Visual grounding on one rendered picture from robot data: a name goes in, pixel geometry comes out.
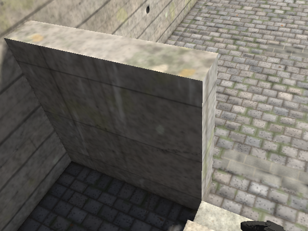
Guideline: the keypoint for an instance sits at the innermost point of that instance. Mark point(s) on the robot right hand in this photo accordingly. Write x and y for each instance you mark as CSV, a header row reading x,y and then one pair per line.
x,y
253,225

